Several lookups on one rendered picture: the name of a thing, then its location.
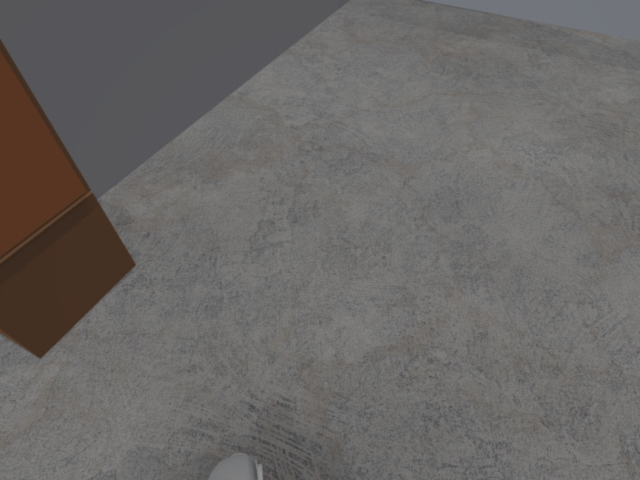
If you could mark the cupboard door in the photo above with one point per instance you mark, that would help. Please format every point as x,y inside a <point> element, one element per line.
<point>36,179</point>

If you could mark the robot left thigh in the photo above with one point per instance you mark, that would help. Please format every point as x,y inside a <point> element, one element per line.
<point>240,467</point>

